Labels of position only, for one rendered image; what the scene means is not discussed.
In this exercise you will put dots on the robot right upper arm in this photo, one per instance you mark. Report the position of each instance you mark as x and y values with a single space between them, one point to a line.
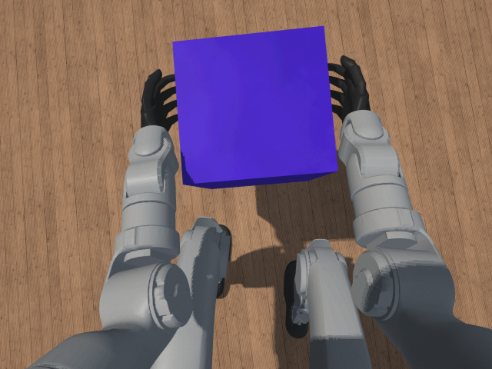
410 295

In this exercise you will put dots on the left robot forearm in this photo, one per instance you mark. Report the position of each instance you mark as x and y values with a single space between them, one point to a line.
148 233

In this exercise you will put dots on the right robot hand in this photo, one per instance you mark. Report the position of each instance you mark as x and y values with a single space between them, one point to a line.
355 96

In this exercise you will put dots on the robot left upper arm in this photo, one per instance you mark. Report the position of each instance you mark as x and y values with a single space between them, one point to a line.
141 310

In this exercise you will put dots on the right robot forearm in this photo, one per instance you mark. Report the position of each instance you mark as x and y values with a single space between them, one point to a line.
384 216

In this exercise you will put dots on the robot left shin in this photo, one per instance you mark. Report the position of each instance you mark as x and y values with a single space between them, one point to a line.
202 221

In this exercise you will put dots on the robot left thigh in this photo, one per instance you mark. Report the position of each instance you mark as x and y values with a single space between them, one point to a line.
204 260

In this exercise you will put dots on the carton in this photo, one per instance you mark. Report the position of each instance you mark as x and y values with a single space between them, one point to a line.
254 109

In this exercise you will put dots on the left robot hand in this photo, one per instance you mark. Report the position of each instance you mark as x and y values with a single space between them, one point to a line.
153 112

